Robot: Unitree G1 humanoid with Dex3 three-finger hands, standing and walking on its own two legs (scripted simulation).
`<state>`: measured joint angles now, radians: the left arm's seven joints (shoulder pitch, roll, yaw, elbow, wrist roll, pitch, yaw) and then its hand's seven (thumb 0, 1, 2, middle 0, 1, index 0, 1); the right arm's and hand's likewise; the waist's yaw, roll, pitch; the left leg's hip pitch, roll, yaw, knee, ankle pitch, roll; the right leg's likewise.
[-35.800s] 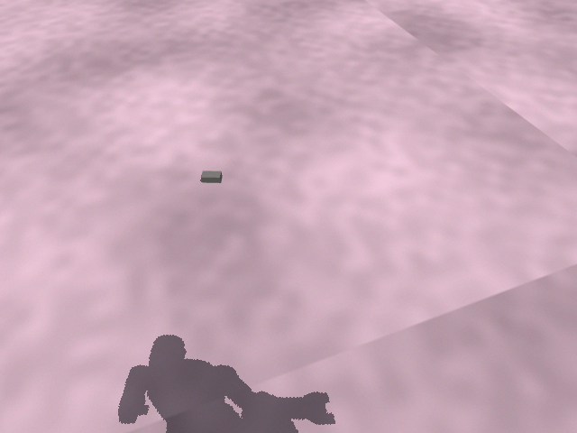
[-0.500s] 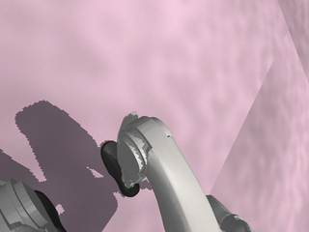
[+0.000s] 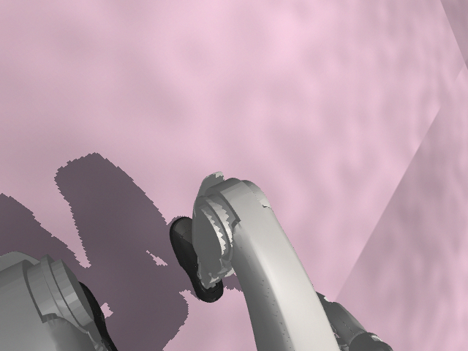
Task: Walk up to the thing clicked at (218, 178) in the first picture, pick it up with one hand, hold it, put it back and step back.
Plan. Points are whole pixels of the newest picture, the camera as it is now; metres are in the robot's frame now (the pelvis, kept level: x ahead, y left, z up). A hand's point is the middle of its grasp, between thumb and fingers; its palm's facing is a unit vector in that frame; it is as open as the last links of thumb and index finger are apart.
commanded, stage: settle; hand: left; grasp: from above
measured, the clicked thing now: out of the picture +0.53 +0.37 -0.26
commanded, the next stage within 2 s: lift in 0.44 s
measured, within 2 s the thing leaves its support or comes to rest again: neither
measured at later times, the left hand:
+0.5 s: hand out of the picture +0.51 +0.35 -0.14, palm faces -0.42 -0.09 -0.90, open 7.5 cm
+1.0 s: hand out of the picture +0.46 +0.36 -0.07, palm faces -0.45 -0.13 -0.88, open 7.4 cm
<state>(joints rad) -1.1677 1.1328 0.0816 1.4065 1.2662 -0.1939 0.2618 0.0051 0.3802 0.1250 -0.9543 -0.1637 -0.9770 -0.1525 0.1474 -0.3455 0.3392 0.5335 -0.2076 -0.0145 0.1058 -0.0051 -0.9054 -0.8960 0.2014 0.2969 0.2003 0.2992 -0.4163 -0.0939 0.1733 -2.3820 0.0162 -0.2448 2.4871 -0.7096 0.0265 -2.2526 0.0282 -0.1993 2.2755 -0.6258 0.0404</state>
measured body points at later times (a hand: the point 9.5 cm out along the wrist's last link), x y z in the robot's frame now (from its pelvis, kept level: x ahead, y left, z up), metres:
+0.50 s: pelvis -0.01 +0.00 +0.01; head +0.26 +0.13 +0.35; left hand +0.53 +0.36 -0.09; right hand +0.06 -0.27 -0.05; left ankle +0.06 +0.12 -0.29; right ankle +0.12 -0.12 -0.29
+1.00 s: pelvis -0.01 +0.00 +0.05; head +0.22 +0.11 +0.42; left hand +0.48 +0.36 -0.02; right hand +0.07 -0.27 -0.03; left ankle +0.06 +0.12 -0.29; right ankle +0.12 -0.12 -0.29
